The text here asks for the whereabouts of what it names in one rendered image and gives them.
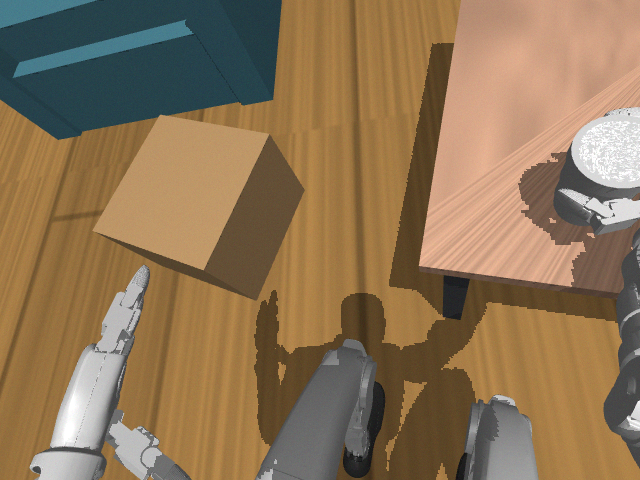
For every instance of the left robot foot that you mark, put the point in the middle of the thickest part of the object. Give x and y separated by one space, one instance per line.
358 467

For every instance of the right robot hand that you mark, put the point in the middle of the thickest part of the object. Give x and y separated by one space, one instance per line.
611 215

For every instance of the right robot arm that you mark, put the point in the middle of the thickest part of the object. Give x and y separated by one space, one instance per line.
622 405

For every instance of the left robot arm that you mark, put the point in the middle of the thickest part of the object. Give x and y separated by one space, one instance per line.
69 463

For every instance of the left robot hand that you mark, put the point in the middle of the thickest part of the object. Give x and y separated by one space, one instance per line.
88 415

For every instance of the armchair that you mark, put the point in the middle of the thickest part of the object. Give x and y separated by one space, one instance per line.
76 65

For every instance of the coffee table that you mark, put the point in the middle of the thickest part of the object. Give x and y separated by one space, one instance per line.
525 77

